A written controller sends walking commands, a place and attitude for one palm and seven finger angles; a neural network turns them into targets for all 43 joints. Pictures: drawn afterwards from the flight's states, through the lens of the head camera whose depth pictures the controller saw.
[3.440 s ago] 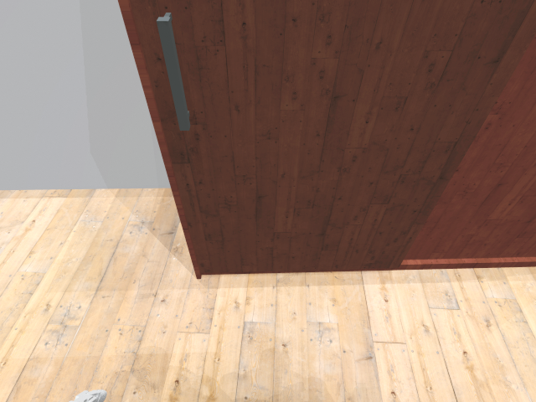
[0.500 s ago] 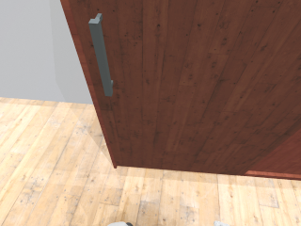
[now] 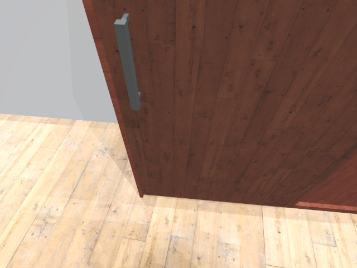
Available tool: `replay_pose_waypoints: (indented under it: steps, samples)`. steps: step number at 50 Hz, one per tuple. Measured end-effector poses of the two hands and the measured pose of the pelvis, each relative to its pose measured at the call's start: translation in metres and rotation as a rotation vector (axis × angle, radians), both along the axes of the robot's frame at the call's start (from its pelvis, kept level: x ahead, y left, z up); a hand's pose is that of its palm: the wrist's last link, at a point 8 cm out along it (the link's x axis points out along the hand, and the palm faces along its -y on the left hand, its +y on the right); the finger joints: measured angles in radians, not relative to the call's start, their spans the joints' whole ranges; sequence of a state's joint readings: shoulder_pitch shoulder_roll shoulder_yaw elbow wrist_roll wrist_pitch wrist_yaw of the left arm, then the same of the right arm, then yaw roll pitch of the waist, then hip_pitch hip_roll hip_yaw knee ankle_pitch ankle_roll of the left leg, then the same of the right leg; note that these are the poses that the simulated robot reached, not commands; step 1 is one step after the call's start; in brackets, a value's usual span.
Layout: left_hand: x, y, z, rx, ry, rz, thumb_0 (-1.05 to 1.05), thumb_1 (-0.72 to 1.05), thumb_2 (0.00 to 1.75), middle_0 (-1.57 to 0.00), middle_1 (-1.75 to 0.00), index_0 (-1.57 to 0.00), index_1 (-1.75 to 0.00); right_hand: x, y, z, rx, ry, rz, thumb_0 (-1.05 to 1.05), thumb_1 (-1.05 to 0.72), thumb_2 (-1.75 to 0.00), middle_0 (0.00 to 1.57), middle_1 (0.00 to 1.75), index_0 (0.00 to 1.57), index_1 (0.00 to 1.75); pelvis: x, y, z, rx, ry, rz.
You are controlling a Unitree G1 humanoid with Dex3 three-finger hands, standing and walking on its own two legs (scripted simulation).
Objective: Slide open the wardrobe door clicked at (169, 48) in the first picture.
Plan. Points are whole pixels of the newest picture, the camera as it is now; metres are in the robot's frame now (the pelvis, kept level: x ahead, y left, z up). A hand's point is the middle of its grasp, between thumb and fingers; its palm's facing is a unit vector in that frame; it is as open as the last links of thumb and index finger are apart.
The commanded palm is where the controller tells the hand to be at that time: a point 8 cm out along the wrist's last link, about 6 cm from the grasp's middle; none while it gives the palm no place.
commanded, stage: come to a stop and stand still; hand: left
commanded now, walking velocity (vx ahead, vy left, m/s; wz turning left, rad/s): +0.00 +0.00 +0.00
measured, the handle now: (131, 67) +0.54 +0.16 +0.15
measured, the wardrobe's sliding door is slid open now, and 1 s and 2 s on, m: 0.00 0.00 0.00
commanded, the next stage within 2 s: look again from close up in 0.42 s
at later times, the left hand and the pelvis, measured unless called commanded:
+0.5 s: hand out of the picture +0.03 +0.21 -0.17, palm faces -0.04 -0.97 -0.24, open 7.4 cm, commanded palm none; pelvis +0.00 +0.02 +0.00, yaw -2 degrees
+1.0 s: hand out of the picture +0.00 +0.16 -0.17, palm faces -0.03 -0.98 -0.20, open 7.4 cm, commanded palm none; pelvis +0.00 -0.01 +0.01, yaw -1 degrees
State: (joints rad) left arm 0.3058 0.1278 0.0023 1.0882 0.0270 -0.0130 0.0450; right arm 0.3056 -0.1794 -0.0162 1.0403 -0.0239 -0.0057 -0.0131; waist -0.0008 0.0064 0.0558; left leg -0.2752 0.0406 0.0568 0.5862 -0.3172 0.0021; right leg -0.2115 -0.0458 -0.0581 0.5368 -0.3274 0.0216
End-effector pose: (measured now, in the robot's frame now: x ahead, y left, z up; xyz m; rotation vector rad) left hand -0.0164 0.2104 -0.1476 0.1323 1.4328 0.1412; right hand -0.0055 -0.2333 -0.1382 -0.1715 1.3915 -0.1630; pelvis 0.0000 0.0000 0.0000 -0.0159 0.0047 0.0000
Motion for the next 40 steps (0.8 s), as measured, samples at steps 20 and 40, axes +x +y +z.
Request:
replay_pose_waypoints:
  steps: [20,40]
  samples:
    - [0.047,0.058,0.015,0.075,-0.094,-0.079,0.00,0.90,0.90,-0.20,-0.30,-0.20,-0.30,0.024,0.031,-0.002,0.018,-0.097,0.011,0.02,-0.93,-0.90,0.20,0.30,0.21,0.30,0.001,0.028,0.003,0.024,-0.011,-0.032]
    - [0.028,0.014,0.011,0.025,-0.056,-0.069,0.00,0.90,0.90,-0.20,-0.30,-0.20,-0.30,0.017,0.005,0.001,0.022,-0.062,0.002,0.01,-0.91,-0.90,0.20,0.30,0.20,0.30,-0.003,0.000,0.007,0.026,-0.016,-0.031]
